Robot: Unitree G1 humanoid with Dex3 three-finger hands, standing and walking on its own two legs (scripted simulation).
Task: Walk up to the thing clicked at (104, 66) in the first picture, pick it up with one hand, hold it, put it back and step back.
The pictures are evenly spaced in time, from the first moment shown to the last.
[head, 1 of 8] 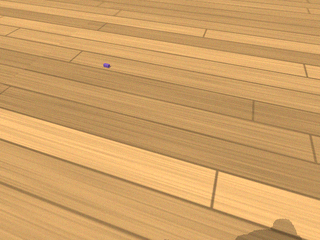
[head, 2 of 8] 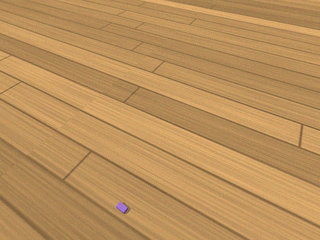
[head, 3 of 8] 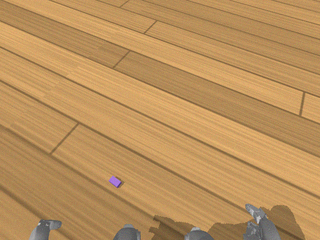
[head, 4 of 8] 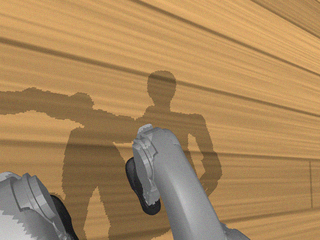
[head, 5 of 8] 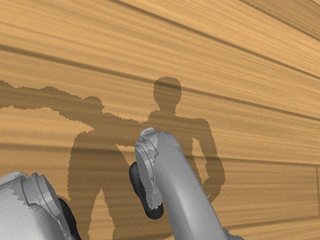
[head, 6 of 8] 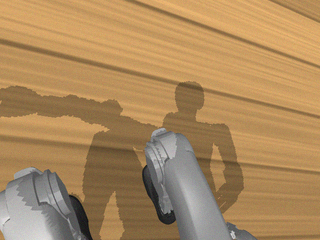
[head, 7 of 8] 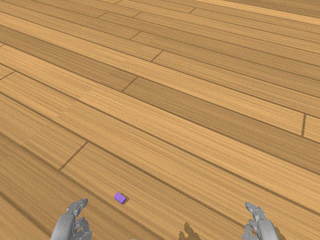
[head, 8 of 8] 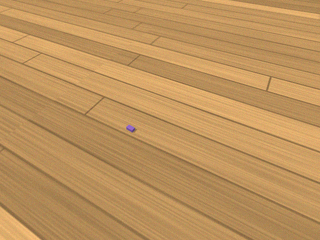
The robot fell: no
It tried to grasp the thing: yes
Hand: left
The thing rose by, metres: 0.00
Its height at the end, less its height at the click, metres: +0.00
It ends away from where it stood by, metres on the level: 0.00
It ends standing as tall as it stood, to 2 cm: yes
